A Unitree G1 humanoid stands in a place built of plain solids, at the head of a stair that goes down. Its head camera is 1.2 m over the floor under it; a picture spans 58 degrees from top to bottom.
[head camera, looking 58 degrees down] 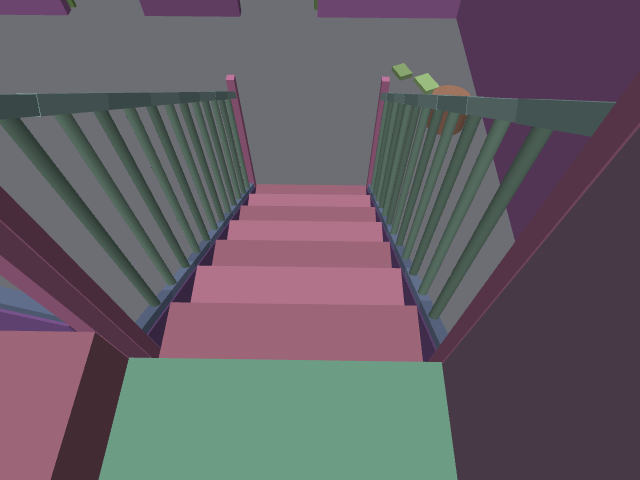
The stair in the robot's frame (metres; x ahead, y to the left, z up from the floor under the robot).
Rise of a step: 0.21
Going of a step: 0.26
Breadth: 0.87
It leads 1 degrees to the right of straight ahead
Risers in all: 8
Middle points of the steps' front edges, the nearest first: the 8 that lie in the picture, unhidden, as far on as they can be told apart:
0.35 0.10 0.00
0.62 0.09 -0.21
0.88 0.09 -0.42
1.14 0.09 -0.64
1.41 0.08 -0.85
1.67 0.08 -1.06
1.94 0.07 -1.28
2.20 0.07 -1.49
